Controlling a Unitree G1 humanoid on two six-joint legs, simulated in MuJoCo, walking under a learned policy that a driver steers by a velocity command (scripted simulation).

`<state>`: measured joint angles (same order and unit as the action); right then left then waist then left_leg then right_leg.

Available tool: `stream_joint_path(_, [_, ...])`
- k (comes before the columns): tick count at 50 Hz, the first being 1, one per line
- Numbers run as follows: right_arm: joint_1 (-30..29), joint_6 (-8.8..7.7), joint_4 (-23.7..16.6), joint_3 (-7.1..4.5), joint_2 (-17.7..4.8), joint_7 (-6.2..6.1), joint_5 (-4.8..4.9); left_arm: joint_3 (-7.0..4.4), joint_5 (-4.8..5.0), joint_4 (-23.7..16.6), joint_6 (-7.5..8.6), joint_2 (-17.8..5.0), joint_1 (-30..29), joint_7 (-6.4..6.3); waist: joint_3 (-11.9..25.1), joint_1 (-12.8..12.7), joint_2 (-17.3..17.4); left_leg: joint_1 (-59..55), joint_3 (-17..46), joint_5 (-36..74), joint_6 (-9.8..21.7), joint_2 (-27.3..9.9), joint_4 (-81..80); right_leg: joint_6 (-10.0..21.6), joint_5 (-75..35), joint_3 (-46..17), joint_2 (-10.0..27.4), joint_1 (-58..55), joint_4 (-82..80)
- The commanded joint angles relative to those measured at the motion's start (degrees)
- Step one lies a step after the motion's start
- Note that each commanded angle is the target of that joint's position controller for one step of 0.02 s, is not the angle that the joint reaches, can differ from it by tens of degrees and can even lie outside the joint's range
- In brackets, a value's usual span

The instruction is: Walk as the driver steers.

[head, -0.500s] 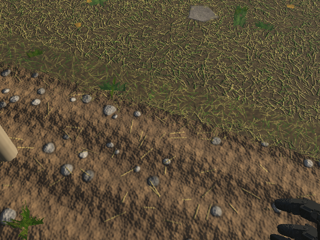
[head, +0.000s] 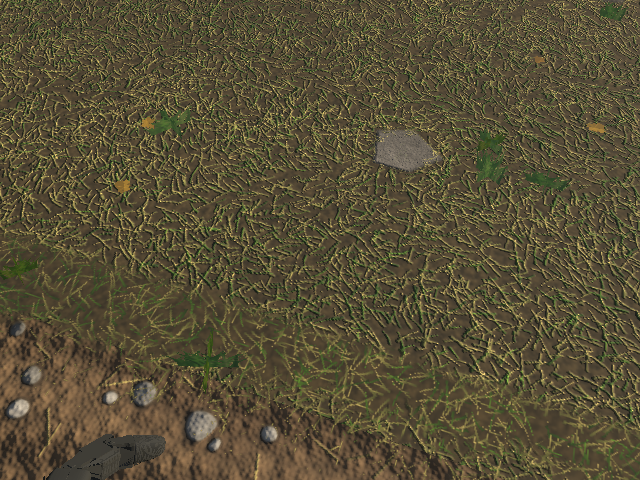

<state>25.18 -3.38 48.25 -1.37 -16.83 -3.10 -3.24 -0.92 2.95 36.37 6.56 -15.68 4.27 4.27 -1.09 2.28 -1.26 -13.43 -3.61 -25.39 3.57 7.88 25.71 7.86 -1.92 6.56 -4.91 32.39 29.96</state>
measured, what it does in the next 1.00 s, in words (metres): walks ahead, turning right: left foot, then right foot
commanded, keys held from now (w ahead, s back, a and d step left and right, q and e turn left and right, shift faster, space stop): w+e+shift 0.84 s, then e+shift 0.16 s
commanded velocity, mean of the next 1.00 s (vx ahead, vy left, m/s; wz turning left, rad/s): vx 0.95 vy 0.00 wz -0.90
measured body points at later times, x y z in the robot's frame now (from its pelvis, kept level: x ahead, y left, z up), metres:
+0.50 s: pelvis +0.48 +0.04 +0.02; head +0.50 +0.03 +0.47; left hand +0.66 +0.28 -0.09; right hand +0.54 -0.27 -0.05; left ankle +0.60 +0.15 -0.70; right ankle +0.29 -0.01 -0.58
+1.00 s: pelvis +0.81 -0.19 +0.02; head +0.84 -0.21 +0.47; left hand +1.11 -0.13 -0.08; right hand +0.69 -0.46 -0.07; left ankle +0.90 +0.00 -0.58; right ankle +0.83 -0.26 -0.70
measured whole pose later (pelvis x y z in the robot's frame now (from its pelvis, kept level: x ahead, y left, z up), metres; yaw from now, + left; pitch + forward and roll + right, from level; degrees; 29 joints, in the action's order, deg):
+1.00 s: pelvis +0.81 -0.19 +0.02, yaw -58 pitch -1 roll +0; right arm 10.0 -8.0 38.7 -0.2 -14.9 -0.6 0.3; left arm -3.8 0.1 36.8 2.4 -18.0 16.7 2.6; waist -5.5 -0.2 -0.7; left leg 23.3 7.1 -24.2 -1.4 -0.6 78.6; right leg 9.4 10.7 0.3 -9.9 21.0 33.3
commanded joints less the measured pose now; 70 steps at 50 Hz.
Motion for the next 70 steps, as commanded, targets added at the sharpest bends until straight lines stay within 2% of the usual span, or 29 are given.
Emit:
stream_joint_path(1, [-7.4,-1.08,-10.3,-0.12,0.0,0.35,-1.64,-3.66,-0.74,8.5,-1.11,-10.8,36.5,-1.34,15.4,-12.9,-19.9,54.1,5.8,-6.2,-9.1,-3.3,70.3,11.7,4.1,-20.8,10.7,-63.6,12.5])
stream_joint_path(2, [-6.1,-3.96,-13.6,1.11,-2.6,2.5,4.31,-4.2,-2.83,4.9,-1.22,-10.3,30.6,-2.08,22.8,-11.2,-16.3,64.2,13.7,-7.6,-7.1,-1.7,74.5,18.1,40.4,-50.8,19.2,-65.8,-4.0])
stream_joint_path(3, [-13.1,-5.94,-15.2,0.3,-7.0,3.67,5.59,-4.44,-3.34,2.7,-1.5,-9.0,27.1,-3.2,14.2,-12.2,-6.7,66.0,15.3,-0.1,-3.5,-4.7,66.7,15.1,44.0,-54.3,19.4,-57.4,-14.1])
stream_joint_path(5, [-15.2,-7.24,-15.8,0.98,-5.0,4.51,3.42,-3.51,-3.58,1.1,-0.93,-7.1,18.9,-3.08,1.4,-3.9,9.4,59.3,14.1,6.2,-0.6,-7.8,54.5,13.4,34.9,-49.0,15.8,-34.0,-19.0])
stream_joint_path(8, [-12.3,-5.62,-14.9,0.5,-5.7,3.4,2.2,-3.55,-2.77,-0.5,-1.0,-6.8,12.7,-3.37,-4.7,1.4,6.7,51.4,12.9,8.3,-3.6,-11.4,42.2,13.0,23.3,-37.6,8.2,-15.6,-21.2])
stream_joint_path(11, [-22.1,-5.24,-19.4,1.67,-2.9,2.93,0.88,-4.13,-0.96,0.4,-0.98,-8.0,12.7,-4.58,-7.8,-1.4,2.8,39.1,7.5,21.2,-6.8,-10.1,20.9,9.6,14.5,-27.3,2.4,0.2,-21.3])
stream_joint_path(17, [-26.2,-5.21,-21.0,-1.17,-6.4,2.49,5.38,-4.96,0.47,3.9,-2.46,-8.0,20.0,-5.41,-1.7,-5.4,-4.2,27.3,11.4,29.9,-8.6,-7.6,2.0,2.3,20.2,-32.7,4.3,-14.2,-10.8])
stream_joint_path(19, [-13.5,-5.59,-19.0,-3.79,-9.8,2.32,5.88,-4.85,-1.05,3.3,-3.21,-8.0,18.5,-4.87,6.7,2.9,-5.0,15.7,10.4,20.6,-6.0,-8.7,4.2,-1.6,4.6,-30.5,3.5,-18.5,6.6])
stream_joint_path(20, [0.9,-5.0,-17.0,-4.75,-12.1,1.76,5.68,-3.36,-3.2,1.1,-3.33,-4.0,16.8,-4.38,17.5,9.4,-1.6,-2.0,17.4,9.1,-3.1,-17.0,9.3,-3.5,6.5,-26.5,2.3,-10.0,25.8])
stream_joint_path(21, [3.6,-4.4,-14.9,-5.54,-18.6,2.7,2.84,-0.92,-0.08,-1.6,-2.42,3.8,28.5,-3.86,28.0,1.5,27.8,-19.4,53.3,-12.0,7.6,-32.9,-3.6,-5.6,35.8,-20.1,-3.0,8.2,47.7])
stream_joint_path(22, [2.2,-3.51,-14.8,-5.61,-15.6,3.18,3.24,-0.71,2.4,-1.1,-2.38,-1.1,26.3,-4.38,24.1,2.8,28.4,-16.2,62.9,-29.7,8.2,-33.6,-9.4,-5.4,30.2,-17.2,3.8,17.2,55.7])
stream_joint_path(25, [-4.1,-2.45,-13.2,-3.8,-7.7,2.69,2.36,-2.31,-1.55,-3.1,-3.12,-6.0,9.8,-4.74,2.8,4.4,4.6,6.5,32.8,0.9,3.5,-25.3,-8.8,-5.4,19.7,-12.4,9.7,17.7,51.8])
stream_joint_path(29, [-6.4,-3.35,-8.4,-2.53,-1.3,3.27,3.02,-1.84,-0.05,-5.7,-5.32,-2.2,8.1,-3.25,-1.2,-0.4,6.4,14.3,17.5,16.2,2.9,-22.7,-11.6,-3.7,18.8,-12.6,14.1,16.1,47.5])
stream_joint_path(36, [-7.3,-4.05,-4.4,-3.12,-7.6,2.04,2.65,-1.16,-0.99,-8.9,-4.81,-2.1,-2.5,-0.85,-9.4,0.2,1.2,19.1,-2.8,32.6,-0.1,-20.1,-18.8,-4.4,-2.8,-4.8,11.4,12.4,24.1])
stream_joint_path(39, [-3.2,-2.74,-2.8,-3.71,-11.8,1.39,2.79,-2.68,-0.62,-10.0,-3.69,-4.9,-6.4,0.36,-6.8,-0.4,4.3,12.3,-8.3,70.4,-3.5,-19.6,-11.9,-1.2,-1.3,3.5,4.1,2.6,14.6])
stream_joint_path(42, [-7.2,-0.66,-4.7,-4.74,-16.9,0.19,2.35,-6.18,0.32,-5.8,-4.92,-11.3,13.5,0.81,4.5,-13.4,11.5,14.5,-8.1,100.0,-2.5,-22.1,14.5,2.7,9.0,3.8,-0.6,-21.5,16.8])
stream_joint_path(43, [-11.8,-1.02,-7.1,-4.47,-15.2,0.34,3.1,-8.04,-0.39,-0.8,-5.14,-14.6,29.0,-0.08,8.8,-20.6,6.6,27.0,-7.6,84.4,-3.1,-18.3,35.7,6.2,-0.3,-2.4,1.3,-42.1,6.8])
stream_joint_path(44, [-10.4,-3.06,-8.5,-1.76,-3.9,1.49,1.47,-7.06,-0.99,1.3,-5.36,-14.8,27.9,-1.64,5.1,-13.3,-11.9,45.5,-4.7,-0.3,-4.4,-6.3,60.2,8.1,-9.2,-15.3,7.7,-51.0,6.6])
stream_joint_path(45, [-1.9,-5.59,-12.7,-0.24,-3.1,2.36,3.81,-6.83,-3.97,-3.9,-4.05,-17.8,21.6,-1.97,19.9,-5.4,-18.3,59.2,8.9,-10.7,-4.8,-2.4,73.4,22.1,-0.2,-48.7,20.9,-62.3,-1.3])
stream_joint_path(46, [-9.9,-7.21,-14.2,-1.21,-9.7,2.7,4.19,-6.99,-3.69,-5.4,-3.59,-14.6,20.7,-2.14,19.6,-9.7,-5.8,60.4,13.7,-3.9,-3.1,-5.1,67.5,19.5,6.6,-53.7,20.8,-57.3,-10.7])
stream_joint_path(48, [-12.6,-6.91,-14.1,-1.59,-9.0,2.27,4.27,-6.25,-2.59,-5.8,-2.27,-12.6,12.0,-1.9,4.6,-2.0,8.9,56.3,12.6,1.3,-3.8,-9.1,55.5,14.9,-0.9,-43.4,16.7,-36.0,-13.1])
stream_joint_path(51, [-11.0,-3.52,-13.4,-2.6,-9.8,2.27,2.48,-5.39,-2.8,-6.4,-2.45,-10.0,5.7,-3.03,-0.4,2.1,6.5,45.7,11.5,2.9,-7.9,-11.8,42.1,11.9,-17.8,-30.7,11.3,-16.1,-13.9])
stream_joint_path(55, [-18.7,-2.36,-16.1,-0.76,-3.1,2.28,1.64,-6.35,-1.69,-3.3,-5.92,-11.8,7.3,-6.24,4.4,-0.9,1.2,32.3,4.9,22.2,-9.7,-3.6,16.6,4.3,-20.8,-20.6,0.5,-4.9,-7.6])
stream_joint_path(61, [-17.5,-3.3,-14.5,-2.29,-5.6,4.27,2.21,-3.67,-2.85,1.2,-6.19,-4.2,11.8,-7.07,7.3,-2.4,-5.7,29.4,7.7,37.8,-5.8,-8.0,2.9,0.1,-2.2,-23.1,6.2,-18.4,3.6])
stream_joint_path(63, [-14.0,-3.95,-13.3,-2.86,-8.5,4.55,1.12,-2.9,-4.3,1.5,-5.42,-1.5,16.7,-6.24,10.6,-3.6,4.6,18.5,14.4,62.0,-0.9,-13.7,2.2,-4.2,10.2,-17.4,0.9,-16.8,21.1])
stream_joint_path(64, [-14.4,-3.57,-13.4,-2.76,-9.4,4.46,-0.04,-2.59,-3.42,3.2,-5.28,-1.8,26.6,-5.49,14.6,-7.3,18.6,7.6,34.7,70.0,11.0,-25.9,0.9,-9.2,38.2,-13.6,-2.9,-5.0,37.2])
stream_joint_path(66, [-15.0,-1.89,-15.3,-3.45,-8.9,5.03,3.22,-4.08,-2.79,2.6,-6.73,-9.7,18.8,-5.4,14.0,-3.4,9.8,9.5,46.1,33.9,12.9,-25.2,-4.0,-11.6,35.3,-14.6,0.4,2.0,45.6])
stream_joint_path(67, [-14.4,-0.77,-15.8,-3.74,-9.5,5.05,3.64,-4.4,-3.25,1.3,-7.84,-10.1,11.7,-5.8,11.2,-1.2,3.6,13.9,43.4,21.5,10.8,-22.1,-5.8,-11.5,32.8,-14.1,0.0,3.4,46.7])
stream_joint_path(70, [-17.1,1.27,-16.7,-3.73,-8.9,3.83,3.49,-3.77,-3.59,-0.6,-8.69,-6.4,6.8,-6.43,5.2,-2.9,4.7,25.8,36.7,7.3,5.9,-15.3,-9.9,-9.6,27.2,-14.6,1.1,-0.3,34.8])
Velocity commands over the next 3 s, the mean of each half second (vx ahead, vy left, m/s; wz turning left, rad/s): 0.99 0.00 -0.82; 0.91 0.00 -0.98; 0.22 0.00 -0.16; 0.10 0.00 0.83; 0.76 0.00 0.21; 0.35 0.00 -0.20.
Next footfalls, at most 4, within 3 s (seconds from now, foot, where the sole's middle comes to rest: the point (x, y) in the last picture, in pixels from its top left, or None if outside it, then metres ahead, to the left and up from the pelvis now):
0.40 left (248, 406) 0.63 0.14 -0.74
0.86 right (431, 313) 0.86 -0.29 -0.74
1.24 left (468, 222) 1.15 -0.44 -0.74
1.64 right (508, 276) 0.96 -0.50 -0.74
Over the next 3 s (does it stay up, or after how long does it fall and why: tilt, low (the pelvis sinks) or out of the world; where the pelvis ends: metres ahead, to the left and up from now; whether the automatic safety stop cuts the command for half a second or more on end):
stays up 1.57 -0.48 0.04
